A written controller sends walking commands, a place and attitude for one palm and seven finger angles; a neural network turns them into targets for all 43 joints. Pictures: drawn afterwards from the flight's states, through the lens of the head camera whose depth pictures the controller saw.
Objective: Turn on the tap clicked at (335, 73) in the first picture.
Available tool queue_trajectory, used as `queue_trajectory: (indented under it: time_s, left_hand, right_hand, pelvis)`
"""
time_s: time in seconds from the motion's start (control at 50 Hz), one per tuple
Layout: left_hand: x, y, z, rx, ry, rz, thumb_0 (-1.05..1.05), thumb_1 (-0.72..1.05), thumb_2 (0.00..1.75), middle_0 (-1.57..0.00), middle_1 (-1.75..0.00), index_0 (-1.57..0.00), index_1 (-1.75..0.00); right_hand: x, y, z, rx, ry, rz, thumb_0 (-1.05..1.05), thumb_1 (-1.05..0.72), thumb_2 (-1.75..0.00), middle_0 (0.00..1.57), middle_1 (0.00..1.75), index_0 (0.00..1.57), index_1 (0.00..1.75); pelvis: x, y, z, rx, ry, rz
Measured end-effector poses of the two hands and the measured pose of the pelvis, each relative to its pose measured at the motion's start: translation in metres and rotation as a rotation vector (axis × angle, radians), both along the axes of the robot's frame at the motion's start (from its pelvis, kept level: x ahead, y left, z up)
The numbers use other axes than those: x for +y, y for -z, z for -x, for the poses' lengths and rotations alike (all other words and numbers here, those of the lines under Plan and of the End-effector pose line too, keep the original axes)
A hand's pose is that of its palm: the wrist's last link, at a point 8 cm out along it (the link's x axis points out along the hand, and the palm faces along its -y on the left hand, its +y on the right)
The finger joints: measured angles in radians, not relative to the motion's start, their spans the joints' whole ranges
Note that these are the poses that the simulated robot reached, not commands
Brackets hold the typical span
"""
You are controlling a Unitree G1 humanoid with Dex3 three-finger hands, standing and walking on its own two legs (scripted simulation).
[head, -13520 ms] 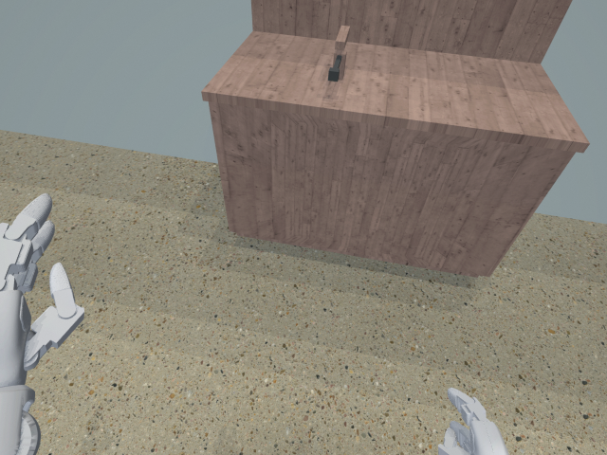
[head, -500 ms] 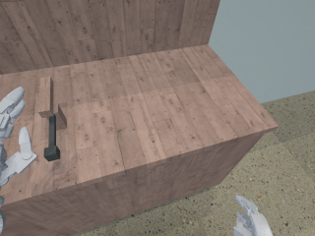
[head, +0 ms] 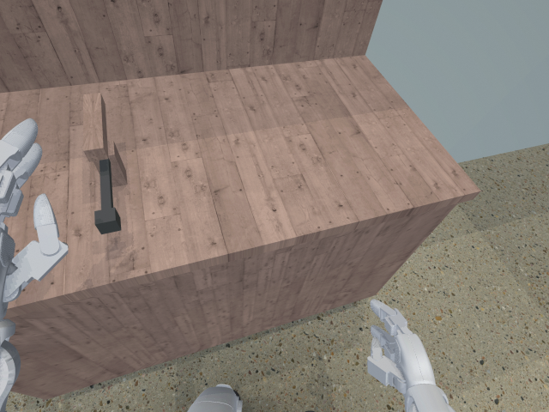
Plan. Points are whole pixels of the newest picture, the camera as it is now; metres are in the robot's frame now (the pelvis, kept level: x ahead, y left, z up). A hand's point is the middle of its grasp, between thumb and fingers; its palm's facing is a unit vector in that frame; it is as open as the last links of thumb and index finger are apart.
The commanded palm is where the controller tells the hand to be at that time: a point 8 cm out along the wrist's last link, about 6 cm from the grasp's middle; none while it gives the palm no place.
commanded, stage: come to a stop and stand still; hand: left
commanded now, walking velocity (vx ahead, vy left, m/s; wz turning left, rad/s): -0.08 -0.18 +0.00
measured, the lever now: (108, 220) +0.34 +0.30 +0.03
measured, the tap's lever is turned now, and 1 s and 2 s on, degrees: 0 0 0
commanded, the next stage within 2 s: none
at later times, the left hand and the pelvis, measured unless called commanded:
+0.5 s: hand (43, 308) +0.17 +0.24 +0.17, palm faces +0.37 -0.83 -0.41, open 7.4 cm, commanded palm +0.11 +0.27 +0.18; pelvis -0.05 -0.01 -0.02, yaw +0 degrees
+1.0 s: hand out of the picture +0.08 +0.24 +0.18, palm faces +0.37 -0.85 -0.37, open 7.4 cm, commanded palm +0.02 +0.28 +0.18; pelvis -0.14 +0.00 -0.02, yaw +0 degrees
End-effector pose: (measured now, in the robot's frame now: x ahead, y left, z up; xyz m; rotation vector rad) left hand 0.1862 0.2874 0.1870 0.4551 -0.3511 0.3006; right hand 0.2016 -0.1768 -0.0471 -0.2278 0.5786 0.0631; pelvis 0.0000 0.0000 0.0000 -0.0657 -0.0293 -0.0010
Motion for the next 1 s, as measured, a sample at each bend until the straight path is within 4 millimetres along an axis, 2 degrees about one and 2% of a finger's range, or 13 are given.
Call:
queue_trajectory:
  time_s: [0.16, 0.24, 0.32, 0.4, 0.54, 0.6, 0.68, 0.72, 0.78, 0.84, 0.9, 0.94, 1.0]
  left_hand:
    - [-0.022, 0.01, 0.018, 0.029, 0.026, 0.017, 0.02, 0.89, 0.9, -0.21, -0.3, -0.21, -0.3]
    - [-0.024, 0.017, 0.026, 0.042, 0.012, 0.027, 0.02, 0.89, 0.9, -0.21, -0.3, -0.21, -0.3]
    - [-0.022, 0.022, 0.033, 0.032, 0.018, 0.038, 0.02, 0.89, 0.9, -0.21, -0.3, -0.21, -0.3]
    - [-0.015, 0.022, 0.039, 0.007, 0.023, 0.021, 0.02, 0.89, 0.9, -0.21, -0.3, -0.21, -0.3]
    - [-0.006, 0.004, 0.066, -0.053, -0.009, -0.077, 0.02, 0.89, 0.9, -0.21, -0.3, -0.21, -0.3]
    - [-0.004, 0.009, 0.08, -0.088, 0.004, -0.029, 0.02, 0.89, 0.9, -0.21, -0.3, -0.21, -0.3]
    - [0.0, 0.025, 0.088, -0.114, 0.019, 0.047, 0.02, 0.89, 0.9, -0.2, -0.3, -0.2, -0.3]
    - [0.001, 0.029, 0.091, -0.096, 0.007, 0.047, 0.02, 0.89, 0.9, -0.21, -0.3, -0.2, -0.3]
    - [-0.001, 0.021, 0.099, -0.062, 0.0, 0.033, 0.02, 0.89, 0.9, -0.21, -0.3, -0.2, -0.3]
    - [-0.007, 0.003, 0.114, -0.068, 0.002, -0.01, 0.02, 0.89, 0.9, -0.21, -0.3, -0.2, -0.3]
    - [-0.012, -0.012, 0.131, -0.095, 0.005, -0.083, 0.02, 0.89, 0.9, -0.21, -0.3, -0.2, -0.3]
    - [-0.011, -0.013, 0.14, -0.095, 0.012, -0.069, 0.02, 0.89, 0.9, -0.21, -0.3, -0.21, -0.3]
    - [-0.006, -0.001, 0.149, -0.056, 0.004, -0.018, 0.01, 0.89, 0.9, -0.21, -0.3, -0.21, -0.3]
  right_hand:
    - [-0.052, 0.013, 0.045, 0.058, 0.122, 0.058, 0.01, -0.9, -0.9, 0.21, 0.3, 0.2, 0.3]
    - [-0.079, 0.019, 0.068, 0.083, 0.19, 0.105, 0.01, -0.9, -0.9, 0.2, 0.3, 0.2, 0.3]
    - [-0.093, 0.023, 0.09, 0.091, 0.243, 0.146, 0.02, -0.9, -0.9, 0.2, 0.3, 0.2, 0.3]
    - [-0.09, 0.026, 0.105, 0.084, 0.265, 0.144, 0.02, -0.9, -0.9, 0.2, 0.3, 0.2, 0.3]
    - [-0.06, 0.04, 0.116, 0.067, 0.185, 0.041, 0.02, -0.9, -0.9, 0.2, 0.3, 0.2, 0.3]
    - [-0.048, 0.046, 0.119, 0.084, 0.157, 0.042, 0.02, -0.9, -0.9, 0.2, 0.3, 0.2, 0.3]
    - [-0.034, 0.049, 0.125, 0.048, 0.151, 0.055, 0.02, -0.9, -0.9, 0.2, 0.3, 0.2, 0.3]
    - [-0.028, 0.047, 0.132, 0.025, 0.163, 0.023, 0.02, -0.9, -0.9, 0.2, 0.3, 0.2, 0.3]
    - [-0.021, 0.043, 0.147, 0.037, 0.148, -0.023, 0.02, -0.9, -0.9, 0.2, 0.3, 0.2, 0.3]
    - [-0.02, 0.041, 0.161, 0.067, 0.121, -0.037, 0.01, -0.9, -0.9, 0.2, 0.3, 0.2, 0.3]
    - [-0.028, 0.047, 0.171, 0.084, 0.11, -0.034, 0.01, -0.9, -0.9, 0.2, 0.3, 0.2, 0.3]
    - [-0.035, 0.049, 0.179, 0.112, 0.126, -0.02, 0.01, -0.9, -0.9, 0.2, 0.3, 0.2, 0.3]
    - [-0.047, 0.043, 0.192, 0.142, 0.166, 0.014, 0.02, -0.9, -0.9, 0.2, 0.3, 0.2, 0.3]
  pelvis:
    - [-0.017, 0.009, 0.015, -0.01, -0.003, -0.003]
    - [-0.019, 0.013, 0.021, -0.024, -0.004, -0.014]
    - [-0.015, 0.018, 0.027, -0.052, 0.002, -0.023]
    - [-0.008, 0.023, 0.036, -0.073, 0.008, -0.017]
    - [-0.007, 0.028, 0.056, -0.101, -0.019, -0.007]
    - [-0.005, 0.033, 0.065, -0.093, -0.014, -0.029]
    - [0.003, 0.045, 0.082, -0.074, 0.014, -0.04]
    - [0.003, 0.043, 0.093, -0.095, 0.032, -0.067]
    - [0.001, 0.033, 0.103, -0.083, 0.018, -0.067]
    - [-0.001, 0.025, 0.111, -0.055, 0.011, -0.047]
    - [-0.002, 0.027, 0.119, -0.047, 0.002, -0.016]
    - [-0.002, 0.025, 0.127, -0.053, -0.018, -0.002]
    - [-0.002, 0.021, 0.138, -0.03, -0.004, -0.033]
